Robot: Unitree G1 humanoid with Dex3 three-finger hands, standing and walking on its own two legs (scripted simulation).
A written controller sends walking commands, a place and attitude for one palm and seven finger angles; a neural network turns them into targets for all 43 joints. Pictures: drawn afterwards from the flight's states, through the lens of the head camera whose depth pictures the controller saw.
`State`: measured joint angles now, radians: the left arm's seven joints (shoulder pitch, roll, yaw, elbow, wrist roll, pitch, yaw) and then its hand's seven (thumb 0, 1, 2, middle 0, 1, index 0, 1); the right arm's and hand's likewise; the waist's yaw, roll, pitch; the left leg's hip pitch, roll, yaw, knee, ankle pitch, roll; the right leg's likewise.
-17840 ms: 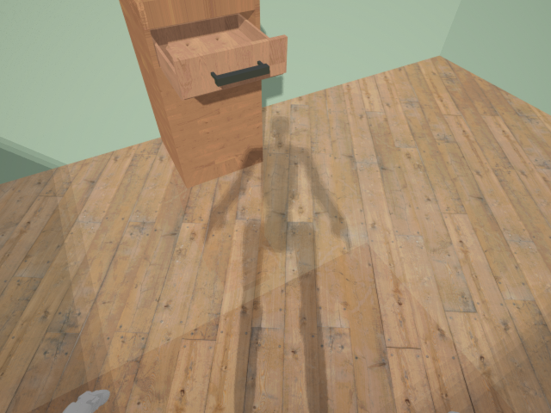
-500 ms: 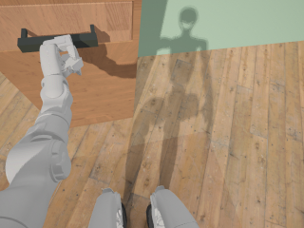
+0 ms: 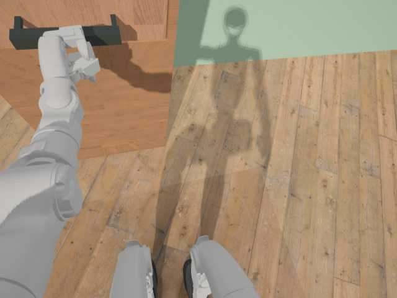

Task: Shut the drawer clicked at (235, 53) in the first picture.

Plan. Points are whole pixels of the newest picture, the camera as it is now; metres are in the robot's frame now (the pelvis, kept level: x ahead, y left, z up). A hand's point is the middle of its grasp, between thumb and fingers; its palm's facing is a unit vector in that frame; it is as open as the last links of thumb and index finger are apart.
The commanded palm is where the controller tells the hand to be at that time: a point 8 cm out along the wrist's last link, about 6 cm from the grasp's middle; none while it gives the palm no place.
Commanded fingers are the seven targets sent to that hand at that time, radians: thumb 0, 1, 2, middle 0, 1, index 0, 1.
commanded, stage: pull the fist back off the drawer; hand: left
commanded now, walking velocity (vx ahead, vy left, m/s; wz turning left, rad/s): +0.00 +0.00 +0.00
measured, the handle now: (68, 28) +0.63 +0.17 +0.06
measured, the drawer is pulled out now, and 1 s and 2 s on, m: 0.00 0.00 0.00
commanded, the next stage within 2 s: draw the hand back to the body in 0.52 s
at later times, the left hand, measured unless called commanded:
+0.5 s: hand (89, 70) +0.53 +0.13 +0.06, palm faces +0.13 -0.99 -0.01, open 3.3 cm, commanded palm +0.50 +0.16 +0.07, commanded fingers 0.00 0.90 0.90 -1.40 -1.60 -1.40 -1.60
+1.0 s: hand (44, 95) +0.43 +0.17 +0.14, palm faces +0.14 -0.99 -0.02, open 3.3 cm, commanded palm +0.39 +0.21 +0.15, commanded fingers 0.00 0.90 0.90 -1.40 -1.60 -1.40 -1.60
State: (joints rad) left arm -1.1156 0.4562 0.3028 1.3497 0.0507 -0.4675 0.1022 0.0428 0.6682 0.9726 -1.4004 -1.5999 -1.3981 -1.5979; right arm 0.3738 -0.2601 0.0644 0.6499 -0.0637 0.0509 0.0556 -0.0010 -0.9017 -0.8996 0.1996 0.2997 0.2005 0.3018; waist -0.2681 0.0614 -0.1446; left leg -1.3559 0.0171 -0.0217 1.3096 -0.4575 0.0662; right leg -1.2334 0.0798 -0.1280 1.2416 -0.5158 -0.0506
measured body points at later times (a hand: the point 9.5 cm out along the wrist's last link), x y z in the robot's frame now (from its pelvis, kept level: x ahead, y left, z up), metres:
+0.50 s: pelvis +0.03 +0.01 +0.03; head +0.17 +0.02 +0.45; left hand +0.52 +0.19 +0.07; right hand +0.04 -0.24 -0.09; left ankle +0.07 +0.08 -0.61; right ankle +0.03 -0.10 -0.61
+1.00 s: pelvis +0.06 -0.01 +0.08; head +0.12 +0.00 +0.53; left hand +0.42 +0.22 +0.14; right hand +0.17 -0.25 -0.03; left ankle +0.07 +0.08 -0.61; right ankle +0.03 -0.10 -0.61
